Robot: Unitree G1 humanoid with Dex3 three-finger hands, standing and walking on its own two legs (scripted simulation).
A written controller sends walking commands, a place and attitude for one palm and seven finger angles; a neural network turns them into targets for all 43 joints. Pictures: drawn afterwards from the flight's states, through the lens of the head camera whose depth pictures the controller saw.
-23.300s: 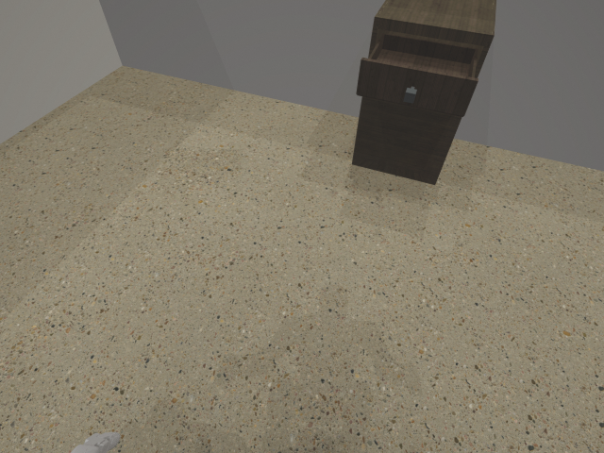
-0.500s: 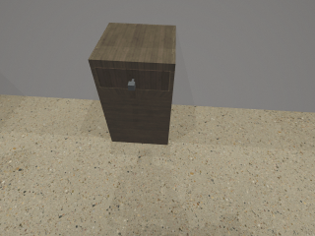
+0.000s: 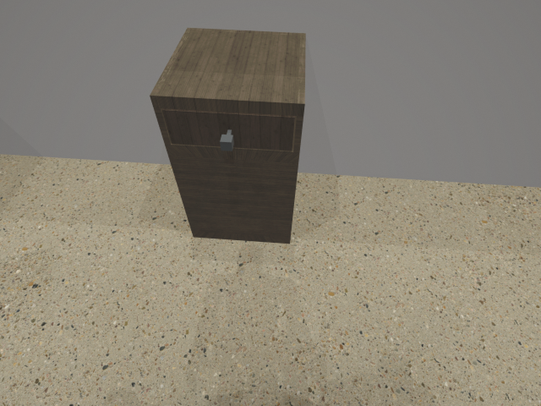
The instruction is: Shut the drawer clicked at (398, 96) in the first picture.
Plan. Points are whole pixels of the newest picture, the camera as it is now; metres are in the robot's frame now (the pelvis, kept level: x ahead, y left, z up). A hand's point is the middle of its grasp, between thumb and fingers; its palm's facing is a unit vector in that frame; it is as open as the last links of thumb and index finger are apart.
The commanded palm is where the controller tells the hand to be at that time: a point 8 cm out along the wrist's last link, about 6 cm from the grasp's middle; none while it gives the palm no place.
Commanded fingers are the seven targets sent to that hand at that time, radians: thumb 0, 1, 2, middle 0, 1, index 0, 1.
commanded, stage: look to check the result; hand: left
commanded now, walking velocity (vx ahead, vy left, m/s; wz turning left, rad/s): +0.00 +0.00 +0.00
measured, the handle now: (228, 138) +0.83 +0.17 -0.16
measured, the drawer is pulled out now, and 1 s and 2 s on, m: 0.00 0.00 0.00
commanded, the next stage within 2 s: stand and wait in 0.22 s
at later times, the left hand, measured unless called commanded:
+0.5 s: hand out of the picture +0.02 +0.17 -0.18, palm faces +0.01 -0.98 -0.19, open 7.4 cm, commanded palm none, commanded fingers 0.00 0.90 0.90 -0.20 -0.30 -0.20 -0.30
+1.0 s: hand out of the picture +0.01 +0.17 -0.18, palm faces +0.01 -0.98 -0.19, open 7.4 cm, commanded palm none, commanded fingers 0.00 0.90 0.90 -0.20 -0.30 -0.20 -0.30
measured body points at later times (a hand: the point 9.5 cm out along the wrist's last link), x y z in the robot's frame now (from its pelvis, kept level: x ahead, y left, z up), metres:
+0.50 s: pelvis +0.01 +0.00 +0.00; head +0.03 +0.00 +0.45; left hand +0.02 +0.22 -0.16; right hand +0.01 -0.22 -0.16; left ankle +0.02 +0.12 -0.74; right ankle -0.01 -0.12 -0.74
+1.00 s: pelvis +0.02 +0.00 +0.00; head +0.03 +0.00 +0.45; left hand +0.01 +0.22 -0.16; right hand +0.01 -0.21 -0.16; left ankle +0.02 +0.12 -0.74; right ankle -0.01 -0.12 -0.74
